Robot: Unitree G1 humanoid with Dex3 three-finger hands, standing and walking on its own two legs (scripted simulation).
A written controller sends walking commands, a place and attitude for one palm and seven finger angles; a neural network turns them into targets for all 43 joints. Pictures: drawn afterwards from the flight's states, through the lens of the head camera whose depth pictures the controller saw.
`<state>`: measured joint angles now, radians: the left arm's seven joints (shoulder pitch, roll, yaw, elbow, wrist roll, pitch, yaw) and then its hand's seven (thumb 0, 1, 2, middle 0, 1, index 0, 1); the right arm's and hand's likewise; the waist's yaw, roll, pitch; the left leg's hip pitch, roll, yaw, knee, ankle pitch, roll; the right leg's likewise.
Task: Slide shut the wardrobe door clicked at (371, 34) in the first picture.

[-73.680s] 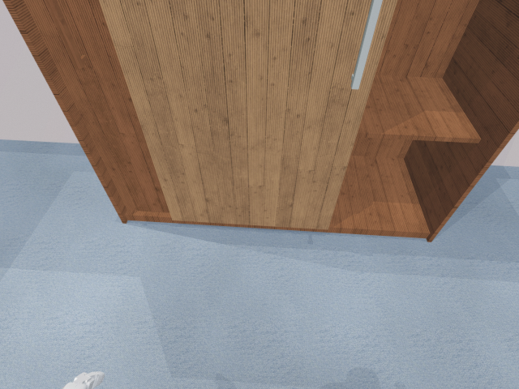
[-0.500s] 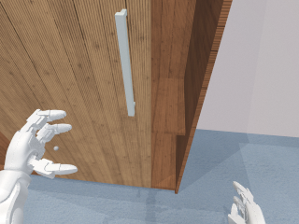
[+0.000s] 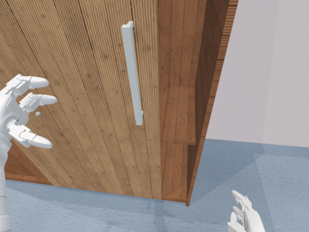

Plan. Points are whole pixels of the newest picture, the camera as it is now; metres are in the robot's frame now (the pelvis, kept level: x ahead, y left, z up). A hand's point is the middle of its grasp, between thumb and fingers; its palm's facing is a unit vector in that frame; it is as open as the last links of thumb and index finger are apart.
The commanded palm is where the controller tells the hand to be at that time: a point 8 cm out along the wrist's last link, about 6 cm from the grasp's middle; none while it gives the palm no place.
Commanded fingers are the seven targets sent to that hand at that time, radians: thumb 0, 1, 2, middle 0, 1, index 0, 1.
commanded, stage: raise the hand with hooked fingers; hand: left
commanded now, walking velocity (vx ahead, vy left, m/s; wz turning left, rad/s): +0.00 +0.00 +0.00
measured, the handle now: (135, 81) +0.47 +0.11 +0.18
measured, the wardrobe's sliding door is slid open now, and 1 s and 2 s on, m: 0.16 0.16 0.16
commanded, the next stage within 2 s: move the hooked fingers beside the handle in 0.44 s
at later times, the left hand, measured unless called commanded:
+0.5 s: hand (45, 116) +0.28 +0.27 +0.20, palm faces +0.09 -0.99 -0.11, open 14.0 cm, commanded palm +0.24 +0.31 +0.21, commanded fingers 0.00 -0.50 0.30 -0.30 -1.20 -0.30 -1.20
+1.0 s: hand (70, 105) +0.33 +0.24 +0.20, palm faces +0.04 -1.00 -0.07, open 14.0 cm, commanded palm +0.30 +0.28 +0.20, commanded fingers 0.00 -0.50 0.30 -0.30 -1.20 -0.30 -1.20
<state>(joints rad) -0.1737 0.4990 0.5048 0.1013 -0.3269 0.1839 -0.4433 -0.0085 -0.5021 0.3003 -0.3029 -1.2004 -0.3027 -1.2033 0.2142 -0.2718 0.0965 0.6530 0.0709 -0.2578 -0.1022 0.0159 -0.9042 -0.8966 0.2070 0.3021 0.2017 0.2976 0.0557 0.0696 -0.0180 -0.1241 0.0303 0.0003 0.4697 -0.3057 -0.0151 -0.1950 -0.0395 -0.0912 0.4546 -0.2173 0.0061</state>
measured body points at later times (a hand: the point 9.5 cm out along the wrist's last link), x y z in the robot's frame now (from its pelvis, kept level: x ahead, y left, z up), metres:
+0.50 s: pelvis +0.00 -0.01 +0.00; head -0.02 -0.03 +0.45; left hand +0.27 +0.32 +0.21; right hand +0.19 -0.23 -0.07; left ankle -0.03 +0.13 -0.74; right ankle +0.02 -0.12 -0.74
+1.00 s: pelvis +0.00 +0.00 +0.00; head -0.01 -0.03 +0.45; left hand +0.32 +0.29 +0.20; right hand +0.18 -0.24 -0.08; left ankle -0.03 +0.13 -0.74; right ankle +0.02 -0.12 -0.74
